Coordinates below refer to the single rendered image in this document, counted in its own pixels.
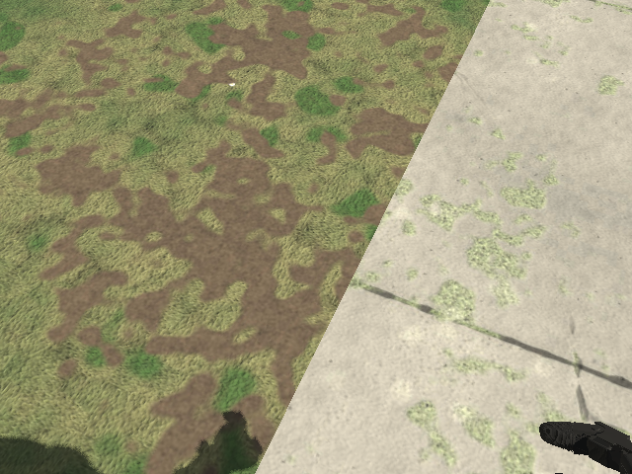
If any right robot hand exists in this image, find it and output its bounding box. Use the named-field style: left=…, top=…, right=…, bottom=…
left=539, top=422, right=632, bottom=474

